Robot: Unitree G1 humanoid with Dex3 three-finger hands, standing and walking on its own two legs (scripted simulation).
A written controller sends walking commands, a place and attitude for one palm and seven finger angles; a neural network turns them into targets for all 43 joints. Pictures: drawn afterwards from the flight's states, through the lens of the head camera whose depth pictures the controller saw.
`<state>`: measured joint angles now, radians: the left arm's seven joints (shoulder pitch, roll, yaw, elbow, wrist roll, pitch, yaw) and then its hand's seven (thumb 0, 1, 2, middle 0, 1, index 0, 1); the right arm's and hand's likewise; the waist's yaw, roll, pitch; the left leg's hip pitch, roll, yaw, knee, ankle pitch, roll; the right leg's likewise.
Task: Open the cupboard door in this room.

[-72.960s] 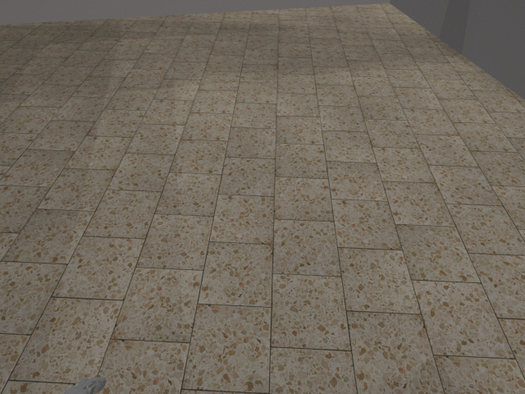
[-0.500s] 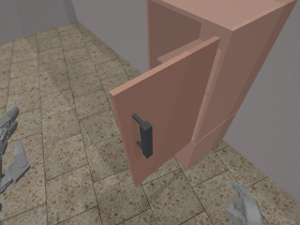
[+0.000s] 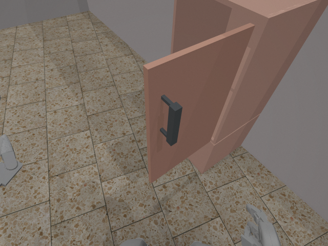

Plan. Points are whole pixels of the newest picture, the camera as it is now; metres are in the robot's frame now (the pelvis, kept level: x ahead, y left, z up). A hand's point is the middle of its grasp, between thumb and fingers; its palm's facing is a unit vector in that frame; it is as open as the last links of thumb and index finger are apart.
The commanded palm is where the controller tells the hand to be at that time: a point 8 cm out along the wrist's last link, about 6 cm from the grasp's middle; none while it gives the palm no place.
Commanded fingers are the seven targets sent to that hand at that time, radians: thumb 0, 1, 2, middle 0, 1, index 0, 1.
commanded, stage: step back with the hand held close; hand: left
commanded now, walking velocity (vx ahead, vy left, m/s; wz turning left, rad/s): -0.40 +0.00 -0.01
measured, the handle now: (168, 121) +0.42 +0.02 +0.06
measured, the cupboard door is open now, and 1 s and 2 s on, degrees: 92 92 92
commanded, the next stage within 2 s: stop stepping back and stand still in 0.44 s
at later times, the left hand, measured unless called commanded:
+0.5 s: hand (20, 205) +0.14 +0.22 +0.18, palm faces +0.28 -0.81 -0.51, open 7.4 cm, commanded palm +0.07 +0.27 +0.20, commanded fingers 0.00 0.90 0.90 -0.20 -0.30 -0.20 -0.30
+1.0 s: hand out of the picture +0.04 +0.24 +0.19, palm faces +0.38 -0.79 -0.48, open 7.4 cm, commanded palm +0.00 +0.27 +0.20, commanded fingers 0.00 0.90 0.90 -0.20 -0.30 -0.20 -0.30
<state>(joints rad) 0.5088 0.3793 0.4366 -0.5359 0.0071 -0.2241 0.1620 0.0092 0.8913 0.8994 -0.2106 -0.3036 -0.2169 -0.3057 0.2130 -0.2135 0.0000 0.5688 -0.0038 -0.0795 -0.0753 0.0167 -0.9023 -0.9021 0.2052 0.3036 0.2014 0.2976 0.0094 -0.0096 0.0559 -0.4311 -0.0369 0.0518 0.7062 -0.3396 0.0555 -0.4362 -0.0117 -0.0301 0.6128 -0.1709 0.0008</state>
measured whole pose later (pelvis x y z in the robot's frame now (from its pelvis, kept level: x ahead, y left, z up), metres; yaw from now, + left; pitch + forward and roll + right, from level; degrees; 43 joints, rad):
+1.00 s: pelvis -0.16 -0.02 +0.02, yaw -4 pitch +1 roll +0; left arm 0.62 0.42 0.43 -0.51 -0.03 -0.21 0.15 0.01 0.89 0.90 -0.21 -0.30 -0.22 -0.31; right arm 0.29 -0.21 0.00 0.66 -0.01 -0.11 -0.08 0.02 -0.90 -0.90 0.20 0.30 0.20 0.30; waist 0.01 -0.02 -0.05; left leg -0.40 -0.01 0.01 0.72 -0.30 0.00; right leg -0.18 0.03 -0.02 0.48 -0.32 -0.04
